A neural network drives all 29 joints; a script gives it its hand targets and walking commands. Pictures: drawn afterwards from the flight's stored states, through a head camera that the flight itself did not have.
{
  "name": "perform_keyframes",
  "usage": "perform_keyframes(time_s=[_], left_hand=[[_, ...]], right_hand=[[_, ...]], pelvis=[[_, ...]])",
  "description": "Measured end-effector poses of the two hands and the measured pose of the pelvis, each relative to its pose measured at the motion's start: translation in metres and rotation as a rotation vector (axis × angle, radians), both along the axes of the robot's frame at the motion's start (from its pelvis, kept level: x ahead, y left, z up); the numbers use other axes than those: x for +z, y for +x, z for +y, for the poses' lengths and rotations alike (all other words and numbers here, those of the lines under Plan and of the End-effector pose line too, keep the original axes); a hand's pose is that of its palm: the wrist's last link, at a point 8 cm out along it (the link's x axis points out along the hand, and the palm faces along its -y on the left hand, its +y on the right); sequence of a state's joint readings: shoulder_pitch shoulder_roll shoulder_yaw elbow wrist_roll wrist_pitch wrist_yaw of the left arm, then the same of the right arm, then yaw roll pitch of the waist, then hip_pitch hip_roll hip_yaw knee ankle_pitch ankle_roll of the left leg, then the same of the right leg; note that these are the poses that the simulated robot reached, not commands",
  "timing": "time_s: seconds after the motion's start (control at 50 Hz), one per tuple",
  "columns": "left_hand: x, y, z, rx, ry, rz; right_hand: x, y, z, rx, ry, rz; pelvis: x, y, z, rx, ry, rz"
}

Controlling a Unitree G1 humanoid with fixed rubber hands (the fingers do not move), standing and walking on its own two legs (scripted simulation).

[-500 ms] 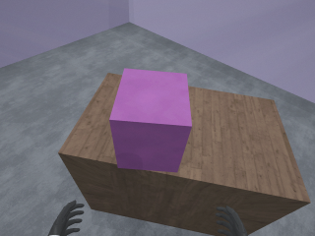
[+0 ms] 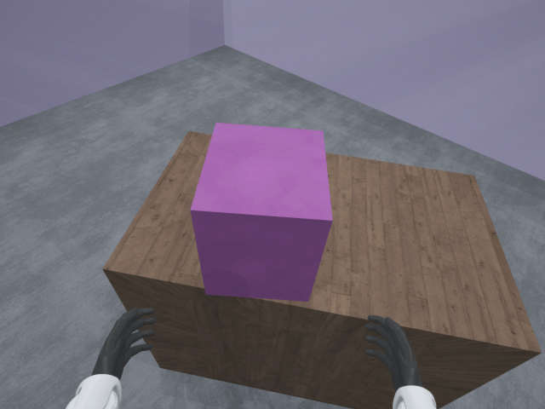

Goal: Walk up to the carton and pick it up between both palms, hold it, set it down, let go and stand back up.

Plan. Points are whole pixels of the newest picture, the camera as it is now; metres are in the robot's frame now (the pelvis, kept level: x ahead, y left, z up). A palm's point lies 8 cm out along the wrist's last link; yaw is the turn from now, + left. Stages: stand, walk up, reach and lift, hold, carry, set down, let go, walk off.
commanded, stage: reach and lift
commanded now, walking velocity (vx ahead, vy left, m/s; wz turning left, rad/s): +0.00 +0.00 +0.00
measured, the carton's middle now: (263, 214) +0.49 +0.03 -0.01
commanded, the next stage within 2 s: none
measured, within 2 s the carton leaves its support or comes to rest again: neither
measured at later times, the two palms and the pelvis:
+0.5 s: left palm (119, 320) +0.27 +0.24 -0.02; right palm (388, 327) +0.27 -0.18 -0.03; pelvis -0.01 +0.00 -0.01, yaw +1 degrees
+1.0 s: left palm (125, 244) +0.35 +0.23 +0.06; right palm (387, 255) +0.35 -0.17 +0.06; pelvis -0.01 +0.00 +0.00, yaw +0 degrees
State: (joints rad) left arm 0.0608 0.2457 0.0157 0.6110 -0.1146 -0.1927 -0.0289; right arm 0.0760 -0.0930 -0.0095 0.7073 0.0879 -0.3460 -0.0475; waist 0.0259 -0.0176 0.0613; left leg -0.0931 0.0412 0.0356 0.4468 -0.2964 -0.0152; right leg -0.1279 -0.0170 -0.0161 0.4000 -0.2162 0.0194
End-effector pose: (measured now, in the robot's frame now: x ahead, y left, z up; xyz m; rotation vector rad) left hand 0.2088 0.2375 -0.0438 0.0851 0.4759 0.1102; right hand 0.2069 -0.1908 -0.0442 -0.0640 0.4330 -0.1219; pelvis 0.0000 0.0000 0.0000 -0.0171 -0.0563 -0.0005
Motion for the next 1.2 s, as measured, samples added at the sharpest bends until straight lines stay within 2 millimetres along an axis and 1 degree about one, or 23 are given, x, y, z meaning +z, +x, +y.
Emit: perform_keyframes(time_s=[0.32,0.46,0.52,0.66,0.78,1.02,1.2], left_hand=[[0.016,0.033,0.004,-0.002,-0.004,-0.174],[0.019,0.053,0.002,-0.003,-0.017,-0.197],[0.023,0.062,0.002,-0.001,-0.022,-0.206],[0.042,0.081,0.005,0.000,-0.028,-0.229],[0.063,0.099,0.006,0.000,-0.038,-0.233],[0.110,0.140,-0.006,-0.014,-0.045,-0.222],[0.127,0.157,-0.007,0.005,-0.049,-0.195]], right_hand=[[0.011,0.040,0.011,0.014,0.046,-0.153],[0.015,0.059,0.014,0.016,0.049,-0.162],[0.020,0.068,0.012,0.010,0.049,-0.169],[0.041,0.090,0.010,0.003,0.051,-0.203],[0.062,0.108,0.013,0.007,0.060,-0.207],[0.105,0.147,0.023,0.010,0.075,-0.212],[0.127,0.166,0.021,-0.004,0.065,-0.215]], pelvis=[[-0.006,-0.005,0.003,0.012,-0.002,0.039],[-0.009,-0.006,0.003,0.012,-0.003,0.065],[-0.009,-0.006,0.002,0.012,-0.005,0.073],[-0.007,-0.004,0.002,0.011,-0.007,0.076],[-0.003,-0.004,0.000,0.011,-0.006,0.065],[0.002,-0.006,-0.002,0.003,-0.004,0.058],[0.004,-0.005,-0.005,-0.001,-0.004,0.063]])
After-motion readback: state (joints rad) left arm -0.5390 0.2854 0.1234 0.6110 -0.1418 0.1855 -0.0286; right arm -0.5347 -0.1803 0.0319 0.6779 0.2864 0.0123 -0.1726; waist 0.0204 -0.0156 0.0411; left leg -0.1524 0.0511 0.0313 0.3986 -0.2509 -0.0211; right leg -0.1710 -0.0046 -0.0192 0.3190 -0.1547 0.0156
